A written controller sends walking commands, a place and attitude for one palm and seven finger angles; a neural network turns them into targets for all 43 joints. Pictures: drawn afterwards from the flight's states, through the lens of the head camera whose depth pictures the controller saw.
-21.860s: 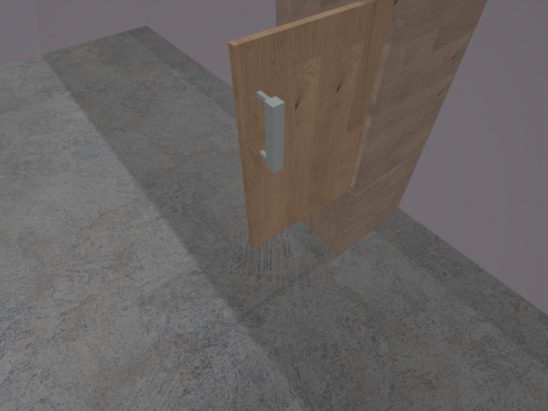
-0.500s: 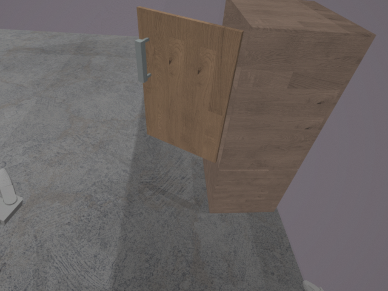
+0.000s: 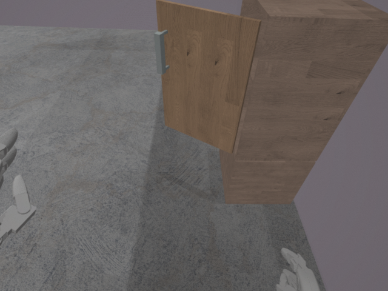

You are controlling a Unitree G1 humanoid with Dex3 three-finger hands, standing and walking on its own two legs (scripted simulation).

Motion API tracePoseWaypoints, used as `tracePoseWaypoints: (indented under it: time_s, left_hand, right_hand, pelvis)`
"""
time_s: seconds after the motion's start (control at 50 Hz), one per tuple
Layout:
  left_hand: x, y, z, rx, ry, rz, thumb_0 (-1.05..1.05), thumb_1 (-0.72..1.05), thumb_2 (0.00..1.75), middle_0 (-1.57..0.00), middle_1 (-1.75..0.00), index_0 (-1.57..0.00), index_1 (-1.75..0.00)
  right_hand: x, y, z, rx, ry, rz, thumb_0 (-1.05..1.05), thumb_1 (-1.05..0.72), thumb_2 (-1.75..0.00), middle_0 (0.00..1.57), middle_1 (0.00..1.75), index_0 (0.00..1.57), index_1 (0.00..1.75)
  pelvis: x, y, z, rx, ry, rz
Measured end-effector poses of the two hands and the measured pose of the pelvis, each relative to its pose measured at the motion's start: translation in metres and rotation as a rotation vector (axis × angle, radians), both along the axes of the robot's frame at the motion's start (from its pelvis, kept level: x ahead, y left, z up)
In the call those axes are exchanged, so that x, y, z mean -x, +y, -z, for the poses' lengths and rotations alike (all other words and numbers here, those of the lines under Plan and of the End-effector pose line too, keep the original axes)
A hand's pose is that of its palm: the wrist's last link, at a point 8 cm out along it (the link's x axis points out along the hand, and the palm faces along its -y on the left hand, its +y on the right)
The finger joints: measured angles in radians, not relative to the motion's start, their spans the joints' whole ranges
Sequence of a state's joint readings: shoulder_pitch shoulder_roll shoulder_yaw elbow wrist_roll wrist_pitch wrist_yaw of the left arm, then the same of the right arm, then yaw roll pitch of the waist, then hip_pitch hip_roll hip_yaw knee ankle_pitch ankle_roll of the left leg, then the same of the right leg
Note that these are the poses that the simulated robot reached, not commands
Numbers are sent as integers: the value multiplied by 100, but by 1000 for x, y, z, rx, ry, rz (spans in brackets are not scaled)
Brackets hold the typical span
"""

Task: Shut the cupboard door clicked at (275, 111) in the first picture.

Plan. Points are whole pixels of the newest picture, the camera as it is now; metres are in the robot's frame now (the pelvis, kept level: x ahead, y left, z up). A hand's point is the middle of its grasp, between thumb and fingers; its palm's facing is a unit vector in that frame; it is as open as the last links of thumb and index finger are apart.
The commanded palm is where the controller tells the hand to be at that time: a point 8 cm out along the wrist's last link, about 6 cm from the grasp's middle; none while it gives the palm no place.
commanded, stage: stop stepping back and stand still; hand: left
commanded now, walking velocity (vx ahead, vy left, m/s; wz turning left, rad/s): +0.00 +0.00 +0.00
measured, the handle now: (163, 52) +0.95 +0.18 +0.08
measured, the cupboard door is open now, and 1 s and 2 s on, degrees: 59 59 59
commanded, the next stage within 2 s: let the arm hang, fingers relaxed in 0.90 s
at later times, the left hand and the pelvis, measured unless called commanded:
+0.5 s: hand (33, 193) +0.22 +0.27 +0.16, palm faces +0.42 -0.78 -0.47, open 7.4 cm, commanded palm +0.17 +0.30 +0.18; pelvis +0.03 +0.01 +0.00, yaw +0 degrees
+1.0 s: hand (57, 175) +0.26 +0.25 +0.16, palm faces +0.40 -0.79 -0.46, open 7.4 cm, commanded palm none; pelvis +0.06 -0.01 +0.00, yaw -1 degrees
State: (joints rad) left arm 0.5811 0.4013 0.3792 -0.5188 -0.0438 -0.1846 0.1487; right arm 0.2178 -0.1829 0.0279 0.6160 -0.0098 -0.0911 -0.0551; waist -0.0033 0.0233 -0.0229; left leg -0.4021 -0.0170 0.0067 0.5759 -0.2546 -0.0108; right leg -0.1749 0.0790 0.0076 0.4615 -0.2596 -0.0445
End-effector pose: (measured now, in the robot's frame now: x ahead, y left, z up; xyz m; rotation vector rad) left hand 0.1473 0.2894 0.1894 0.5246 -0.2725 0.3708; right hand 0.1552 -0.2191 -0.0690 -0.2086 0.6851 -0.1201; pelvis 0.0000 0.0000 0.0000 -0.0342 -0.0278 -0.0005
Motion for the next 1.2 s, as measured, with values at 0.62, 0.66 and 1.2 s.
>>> tracePoseWaypoints:
  time_s: [0.62, 0.66, 1.2]
  left_hand:
    - [-47, 14, 15, 40, 55, -81, 1, 89, 90, -21, -30, -22, -30]
    - [-52, 10, 15, 45, 51, -70, 1, 89, 90, -21, -30, -21, -30]
    - [-37, -28, 259, 360, 1059, -56, 0, 90, 90, -20, -30, -20, -30]
  right_hand:
    - [-28, -10, 8, 12, 65, 40, 1, -90, -90, 20, 30, 20, 30]
    - [-36, -12, 5, 13, 51, 41, 1, -90, -90, 20, 30, 20, 30]
    - [-2, -40, 49, 19, 273, 24, 0, -90, -90, 20, 30, 20, 30]
  pelvis:
    - [-39, 0, -4, -19, 33, 2]
    - [-42, -1, -4, -19, 34, 5]
    - [-38, 2, 8, -29, 26, -15]
